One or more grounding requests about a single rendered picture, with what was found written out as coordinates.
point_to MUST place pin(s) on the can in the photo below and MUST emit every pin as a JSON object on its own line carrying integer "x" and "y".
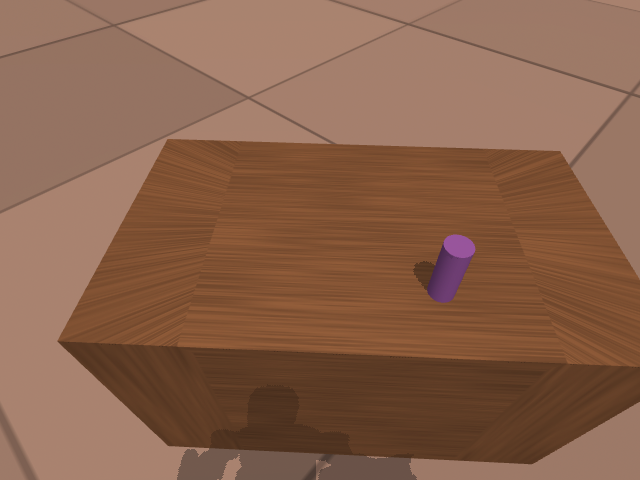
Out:
{"x": 452, "y": 263}

